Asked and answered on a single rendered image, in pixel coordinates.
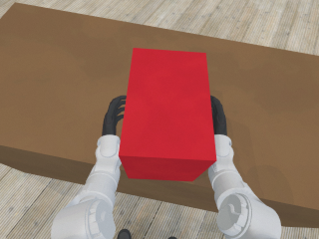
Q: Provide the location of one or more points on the robot left upper arm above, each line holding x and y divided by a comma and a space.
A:
91, 219

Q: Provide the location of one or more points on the robot right forearm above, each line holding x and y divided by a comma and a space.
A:
223, 175

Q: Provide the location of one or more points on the robot left forearm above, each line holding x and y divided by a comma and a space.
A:
104, 177

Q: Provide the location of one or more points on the robot left hand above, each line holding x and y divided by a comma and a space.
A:
111, 117

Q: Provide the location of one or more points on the robot right upper arm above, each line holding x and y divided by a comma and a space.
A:
241, 217

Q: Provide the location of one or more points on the pedestal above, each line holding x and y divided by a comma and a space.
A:
60, 70

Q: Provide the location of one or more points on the carton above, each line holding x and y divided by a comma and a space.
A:
167, 131

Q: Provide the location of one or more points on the left robot foot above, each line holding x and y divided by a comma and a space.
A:
124, 234

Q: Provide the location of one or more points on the robot right hand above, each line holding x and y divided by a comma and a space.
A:
218, 117

